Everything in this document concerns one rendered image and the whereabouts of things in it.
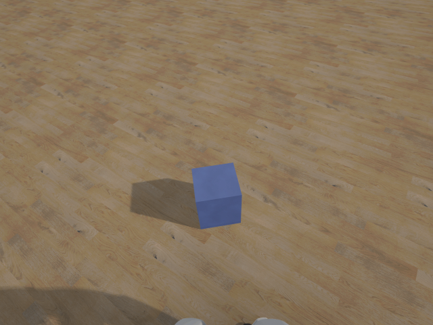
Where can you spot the carton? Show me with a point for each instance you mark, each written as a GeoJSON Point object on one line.
{"type": "Point", "coordinates": [218, 195]}

